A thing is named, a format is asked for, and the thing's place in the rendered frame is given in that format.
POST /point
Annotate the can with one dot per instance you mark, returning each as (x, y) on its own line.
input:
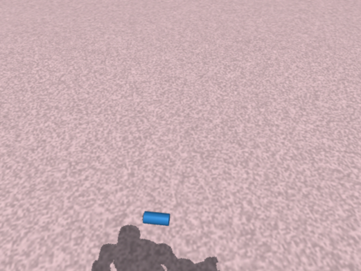
(156, 218)

